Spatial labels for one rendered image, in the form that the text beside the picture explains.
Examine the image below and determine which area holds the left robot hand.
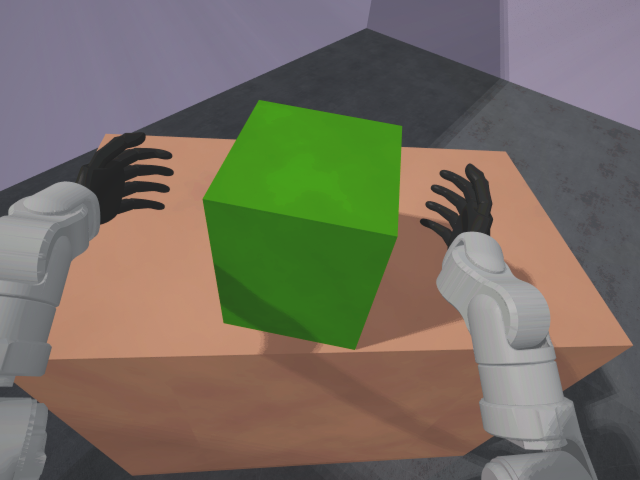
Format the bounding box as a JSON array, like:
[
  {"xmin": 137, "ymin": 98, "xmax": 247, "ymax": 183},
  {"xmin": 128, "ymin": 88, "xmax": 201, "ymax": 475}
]
[{"xmin": 75, "ymin": 132, "xmax": 174, "ymax": 225}]

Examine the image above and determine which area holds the left robot upper arm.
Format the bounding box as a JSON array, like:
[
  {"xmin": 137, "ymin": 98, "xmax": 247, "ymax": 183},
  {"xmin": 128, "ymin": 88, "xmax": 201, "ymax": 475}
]
[{"xmin": 0, "ymin": 397, "xmax": 48, "ymax": 480}]

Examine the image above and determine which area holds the pedestal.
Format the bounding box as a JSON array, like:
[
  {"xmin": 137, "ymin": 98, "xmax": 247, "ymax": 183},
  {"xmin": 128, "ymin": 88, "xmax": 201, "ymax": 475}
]
[{"xmin": 14, "ymin": 134, "xmax": 633, "ymax": 476}]

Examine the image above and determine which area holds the right robot forearm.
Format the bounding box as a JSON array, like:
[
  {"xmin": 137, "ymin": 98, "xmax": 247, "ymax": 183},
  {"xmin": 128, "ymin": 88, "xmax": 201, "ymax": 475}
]
[{"xmin": 436, "ymin": 232, "xmax": 598, "ymax": 480}]

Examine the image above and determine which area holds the carton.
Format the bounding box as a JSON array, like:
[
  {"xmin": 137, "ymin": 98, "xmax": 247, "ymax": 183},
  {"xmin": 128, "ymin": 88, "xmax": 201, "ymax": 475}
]
[{"xmin": 203, "ymin": 100, "xmax": 402, "ymax": 350}]

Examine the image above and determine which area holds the right robot upper arm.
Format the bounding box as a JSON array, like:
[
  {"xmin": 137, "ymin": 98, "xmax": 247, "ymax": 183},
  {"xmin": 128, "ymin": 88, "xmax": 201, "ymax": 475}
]
[{"xmin": 481, "ymin": 451, "xmax": 592, "ymax": 480}]

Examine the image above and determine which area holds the left robot forearm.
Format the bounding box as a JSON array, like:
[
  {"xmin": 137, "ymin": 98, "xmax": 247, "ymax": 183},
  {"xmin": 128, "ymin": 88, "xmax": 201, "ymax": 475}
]
[{"xmin": 0, "ymin": 182, "xmax": 100, "ymax": 387}]

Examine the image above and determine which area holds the right robot hand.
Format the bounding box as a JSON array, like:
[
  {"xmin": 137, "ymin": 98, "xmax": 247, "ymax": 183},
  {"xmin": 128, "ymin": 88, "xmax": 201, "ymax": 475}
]
[{"xmin": 420, "ymin": 163, "xmax": 493, "ymax": 250}]

